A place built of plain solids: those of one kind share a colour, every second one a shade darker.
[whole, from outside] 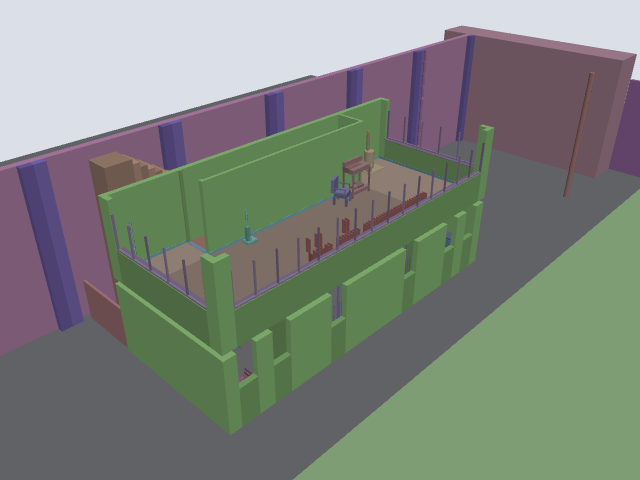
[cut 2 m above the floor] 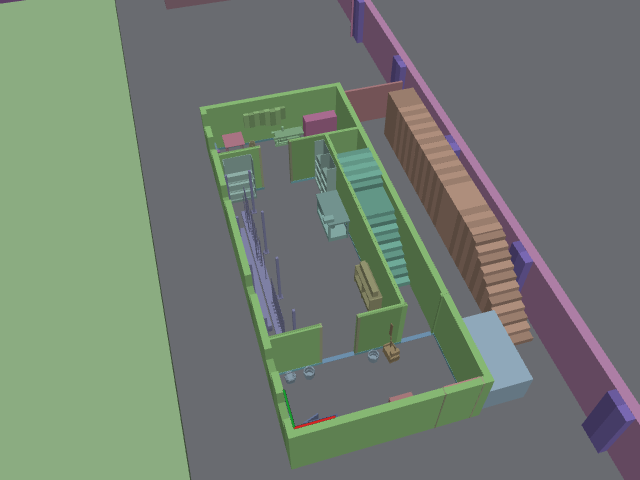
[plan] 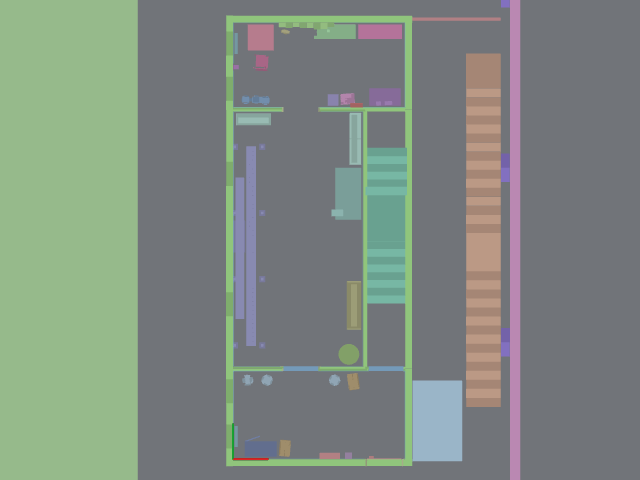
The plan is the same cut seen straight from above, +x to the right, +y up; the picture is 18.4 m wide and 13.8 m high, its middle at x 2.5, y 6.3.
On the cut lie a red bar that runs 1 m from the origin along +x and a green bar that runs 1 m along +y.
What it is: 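A mechanical signal box beside a railway in a town; below a lobby, the locking room and a mess room, above the operating floor with its lever frame behind one band of glass; one straight stair between walls, met straight on from the door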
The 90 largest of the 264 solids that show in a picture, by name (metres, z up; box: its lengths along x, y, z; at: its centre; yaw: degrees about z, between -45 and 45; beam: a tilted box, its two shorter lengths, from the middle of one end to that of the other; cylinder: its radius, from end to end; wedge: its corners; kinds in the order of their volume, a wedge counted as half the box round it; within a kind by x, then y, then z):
{
 "yard_line_bed_1": {"box": [13.5, 39.2, 0.6], "at": [-9.49, 6.13, 0.0]},
 "yard_line_abut_1": {"box": [10.1, 1.78, 6.2], "at": [4.67, -12.58, 3.05]},
 "yard_line_abut_2": {"box": [10.1, 2.3, 6.2], "at": [4.67, 24.58, 3.05]},
 "yard_line_near_1": {"box": [0.3, 35.12, 6.2], "at": [8.11, 5.87, 3.05]},
 "wall_1": {"box": [0.2, 0.51, 2.85], "at": [-0.1, 0.05, 4.33]},
 "wall_2": {"box": [0.2, 0.61, 2.75], "at": [-0.1, 1.3, 1.32]},
 "wall_3": {"box": [0.2, 1.51, 2.75], "at": [-0.1, 3.35, 1.32]},
 "wall_4": {"box": [0.2, 11.96, 1.2], "at": [-0.1, 6.28, 3.5]},
 "wall_5": {"box": [0.2, 3.06, 2.75], "at": [-0.1, 6.33, 1.32]},
 "wall_6": {"box": [0.2, 1.51, 2.75], "at": [-0.1, 9.3, 1.32]},
 "wall_7": {"box": [0.2, 0.61, 2.75], "at": [-0.1, 11.3, 1.32]},
 "wall_8": {"box": [0.2, 0.51, 2.85], "at": [-0.1, 12.5, 4.33]},
 "wall_9": {"box": [0.51, 0.2, 2.85], "at": [0.05, -0.1, 4.33]},
 "wall_10": {"box": [5.35, 0.2, 2.75], "at": [2.48, -0.1, 1.32]},
 "wall_11": {"box": [4.36, 0.2, 1.2], "at": [2.48, -0.1, 3.5]},
 "wall_12": {"box": [5.35, 0.2, 2.75], "at": [2.48, 12.65, 1.32]},
 "wall_13": {"box": [4.36, 0.2, 1.2], "at": [2.48, 12.65, 3.5]},
 "wall_14": {"box": [0.06, 7.45, 2.75], "at": [3.77, 6.33, 1.32]},
 "wall_15": {"box": [0.06, 7.57, 2.85], "at": [3.77, 6.33, 4.33]},
 "wall_16": {"box": [0.06, 7.45, 3.2], "at": [3.83, 6.33, 1.55]},
 "wall_17": {"box": [0.06, 7.45, 2.85], "at": [3.83, 6.33, 4.33]},
 "wall_18": {"box": [0.51, 0.2, 2.85], "at": [4.9, -0.1, 4.33]},
 "wall_19": {"box": [0.2, 2.8, 2.75], "at": [5.05, 1.2, 1.32]},
 "wall_20": {"box": [0.2, 2.8, 2.85], "at": [5.05, 1.2, 4.33]},
 "wall_21": {"box": [0.2, 7.45, 3.2], "at": [5.05, 6.33, 1.55]},
 "wall_22": {"box": [0.2, 7.45, 2.85], "at": [5.05, 6.33, 4.33]},
 "wall_23": {"box": [0.2, 2.7, 2.75], "at": [5.05, 11.4, 1.32]},
 "wall_24": {"box": [0.2, 2.7, 2.85], "at": [5.05, 11.4, 4.33]},
 "yard_line_dark_1": {"box": [16.56, 0.2, 4.91], "at": [-8.66, -13.57, 2.41]},
 "yard_line_dark_2": {"box": [16.56, 0.2, 5.28], "at": [-8.66, 25.83, 2.59]},
 "yard_line_step_1": {"box": [1.0, 0.26, 1.28], "at": [7.2, 3.19, 0.59]},
 "yard_line_step_2": {"box": [1.0, 0.26, 1.45], "at": [7.2, 3.45, 0.68]},
 "yard_line_step_3": {"box": [1.0, 0.26, 1.63], "at": [7.2, 3.71, 0.76]},
 "yard_line_step_4": {"box": [1.0, 0.26, 1.8], "at": [7.2, 3.97, 0.85]},
 "yard_line_step_5": {"box": [1.0, 0.26, 1.98], "at": [7.2, 4.23, 0.94]},
 "yard_line_step_6": {"box": [1.0, 0.26, 2.16], "at": [7.2, 4.49, 1.03]},
 "yard_line_step_7": {"box": [1.0, 0.26, 2.33], "at": [7.2, 4.75, 1.12]},
 "yard_line_step_8": {"box": [1.0, 0.26, 2.51], "at": [7.2, 5.01, 1.2]},
 "yard_line_step_9": {"box": [1.0, 0.26, 2.68], "at": [7.2, 5.27, 1.29]},
 "yard_line_step_10": {"box": [1.0, 1.1, 2.86], "at": [7.2, 5.95, 1.38]},
 "yard_line_step_11": {"box": [1.0, 0.26, 3.03], "at": [7.2, 6.63, 1.47]},
 "yard_line_step_12": {"box": [1.0, 0.26, 3.21], "at": [7.2, 6.89, 1.55]},
 "yard_line_step_13": {"box": [1.0, 0.26, 3.38], "at": [7.2, 7.15, 1.64]},
 "yard_line_step_14": {"box": [1.0, 0.26, 3.56], "at": [7.2, 7.41, 1.73]},
 "yard_line_step_15": {"box": [1.0, 0.26, 3.73], "at": [7.2, 7.67, 1.82]},
 "yard_line_step_16": {"box": [1.0, 0.26, 3.91], "at": [7.2, 7.93, 1.91]},
 "yard_line_step_17": {"box": [1.0, 0.26, 4.09], "at": [7.2, 8.19, 1.99]},
 "yard_line_step_18": {"box": [1.0, 0.26, 4.26], "at": [7.2, 8.45, 2.08]},
 "yard_line_step_19": {"box": [1.0, 0.26, 4.44], "at": [7.2, 8.71, 2.17]},
 "yard_line_step_20": {"box": [1.0, 0.26, 4.61], "at": [7.2, 8.97, 2.26]},
 "yard_line_step_21": {"box": [1.0, 0.26, 4.79], "at": [7.2, 9.23, 2.34]},
 "yard_line_step_22": {"box": [1.0, 0.26, 4.96], "at": [7.2, 9.49, 2.43]},
 "yard_line_step_23": {"box": [1.0, 0.26, 5.14], "at": [7.2, 9.75, 2.52]},
 "yard_line_step_24": {"box": [1.0, 0.26, 5.31], "at": [7.2, 10.01, 2.61]},
 "yard_line_step_25": {"box": [1.0, 0.26, 5.49], "at": [7.2, 10.27, 2.69]},
 "yard_line_step_26": {"box": [1.0, 0.26, 5.66], "at": [7.2, 10.53, 2.78]},
 "yard_line_step_27": {"box": [1.0, 1.0, 5.84], "at": [7.2, 11.16, 2.87]},
 "raised_floor_operating_1": {"box": [3.93, 10.08, 0.25], "at": [1.9, 7.58, 3.02]},
 "raised_floor_operating_2": {"box": [5.08, 2.73, 0.25], "at": [2.48, 1.3, 3.02]},
 "raised_floor_operating_3": {"box": [1.28, 2.63, 0.25], "at": [4.38, 11.3, 3.02]},
 "yard_line_near_pier_1": {"box": [0.26, 0.41, 6.2], "at": [7.83, -11.49, 3.05]},
 "yard_line_near_pier_2": {"box": [0.26, 0.41, 6.2], "at": [7.83, -6.88, 3.05]},
 "yard_line_near_pier_3": {"box": [0.26, 0.41, 6.2], "at": [7.83, -6.47, 3.05]},
 "yard_line_near_pier_4": {"box": [0.26, 0.41, 6.2], "at": [7.83, -1.86, 3.05]},
 "yard_line_near_pier_5": {"box": [0.26, 0.41, 6.2], "at": [7.83, -1.45, 3.05]},
 "yard_line_near_pier_6": {"box": [0.26, 0.41, 6.2], "at": [7.83, 3.15, 3.05]},
 "yard_line_near_pier_7": {"box": [0.26, 0.41, 6.2], "at": [7.83, 3.57, 3.05]},
 "yard_line_near_pier_8": {"box": [0.26, 0.41, 6.2], "at": [7.83, 8.17, 3.05]},
 "yard_line_near_pier_9": {"box": [0.26, 0.41, 6.2], "at": [7.83, 8.58, 3.05]},
 "yard_line_near_pier_10": {"box": [0.26, 0.41, 6.2], "at": [7.83, 13.19, 3.05]},
 "yard_line_near_pier_11": {"box": [0.26, 0.41, 6.2], "at": [7.83, 13.6, 3.05]},
 "yard_line_near_pier_12": {"box": [0.26, 0.41, 6.2], "at": [7.83, 18.21, 3.05]},
 "yard_line_near_pier_13": {"box": [0.26, 0.41, 6.2], "at": [7.83, 18.62, 3.05]},
 "stair_1": {"box": [1.19, 0.25, 1.16], "at": [4.41, 5.72, 0.53]},
 "stair_2": {"box": [1.19, 0.25, 1.35], "at": [4.41, 5.94, 0.62]},
 "stair_3": {"box": [1.19, 0.25, 1.53], "at": [4.41, 6.16, 0.72]},
 "stair_4": {"box": [1.19, 1.1, 1.72], "at": [4.41, 6.82, 0.81]},
 "stair_5": {"box": [1.19, 0.25, 1.9], "at": [4.41, 7.49, 0.9]},
 "stair_6": {"box": [1.19, 0.25, 2.09], "at": [4.41, 7.71, 0.99]},
 "stair_7": {"box": [1.19, 0.25, 2.27], "at": [4.41, 7.93, 1.09]},
 "stair_8": {"box": [1.19, 0.25, 2.46], "at": [4.41, 8.16, 1.18]},
 "stair_9": {"box": [1.19, 0.25, 2.64], "at": [4.41, 8.38, 1.27]},
 "stair_10": {"box": [1.19, 0.25, 2.83], "at": [4.41, 8.6, 1.36]},
 "stair_11": {"box": [1.19, 0.25, 3.01], "at": [4.41, 8.83, 1.46]},
 "yard_line_bunker_1": {"box": [1.43, 2.32, 1.1], "at": [5.88, 1.1, 0.5]},
 "recycling_station_1": {"box": [1.26, 0.42, 1.0], "at": [4.23, 12.29, 0.45]},
 "cupboard_steel_low_1": {"box": [0.92, 0.45, 1.05], "at": [0.8, 0.29, 0.47]},
 "yard_line_fence_1": {"box": [2.55, 0.1, 1.65], "at": [6.42, 12.65, 0.78]},
 "raised_floor_landing_1": {"box": [1.28, 1.18, 0.25], "at": [4.38, 9.52, 3.02]},
 "locking_bed_1": {"box": [0.28, 5.75, 0.19], "at": [0.52, 6.12, 0.04]}
}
